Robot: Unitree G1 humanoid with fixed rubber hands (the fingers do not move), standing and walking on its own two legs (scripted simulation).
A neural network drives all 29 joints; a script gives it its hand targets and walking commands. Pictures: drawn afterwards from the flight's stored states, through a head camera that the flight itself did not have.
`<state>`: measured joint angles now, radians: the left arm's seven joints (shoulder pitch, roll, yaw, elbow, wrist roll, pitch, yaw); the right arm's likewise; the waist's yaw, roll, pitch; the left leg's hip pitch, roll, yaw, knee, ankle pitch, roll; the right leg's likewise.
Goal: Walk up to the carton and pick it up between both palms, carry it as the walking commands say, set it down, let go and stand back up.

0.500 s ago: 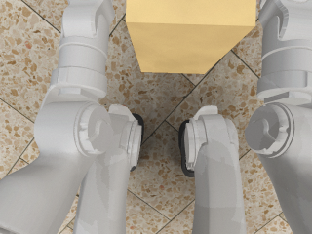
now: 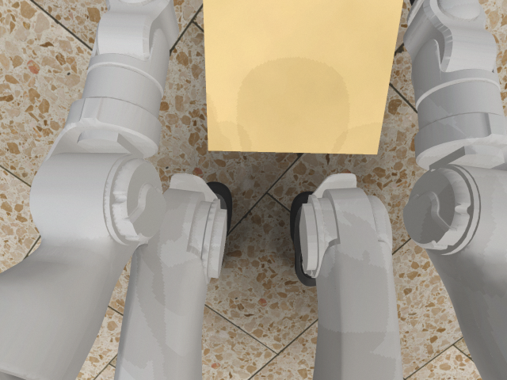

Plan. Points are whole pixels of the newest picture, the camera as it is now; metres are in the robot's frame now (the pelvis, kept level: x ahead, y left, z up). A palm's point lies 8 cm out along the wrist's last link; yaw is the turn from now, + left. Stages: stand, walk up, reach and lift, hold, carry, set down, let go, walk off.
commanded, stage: set down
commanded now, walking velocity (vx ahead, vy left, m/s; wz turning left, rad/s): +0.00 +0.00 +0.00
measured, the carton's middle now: (287, 43) +0.48 -0.04 -0.26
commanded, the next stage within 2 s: let go in 1.52 s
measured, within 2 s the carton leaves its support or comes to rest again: neither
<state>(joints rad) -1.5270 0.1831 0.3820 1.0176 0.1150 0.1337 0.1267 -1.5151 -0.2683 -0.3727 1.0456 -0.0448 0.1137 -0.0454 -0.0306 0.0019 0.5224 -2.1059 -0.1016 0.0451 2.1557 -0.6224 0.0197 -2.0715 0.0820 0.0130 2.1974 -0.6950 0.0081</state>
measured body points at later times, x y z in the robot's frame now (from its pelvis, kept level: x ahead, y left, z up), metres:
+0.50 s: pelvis -0.01 +0.00 +0.00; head +0.37 -0.02 +0.22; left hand +0.59 +0.13 -0.15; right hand +0.58 -0.20 -0.14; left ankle +0.10 +0.10 -0.36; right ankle +0.09 -0.11 -0.36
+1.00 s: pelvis -0.02 +0.00 +0.13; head +0.36 -0.01 +0.36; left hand +0.58 +0.13 -0.01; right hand +0.58 -0.20 +0.01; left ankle +0.10 +0.10 -0.36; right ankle +0.09 -0.11 -0.36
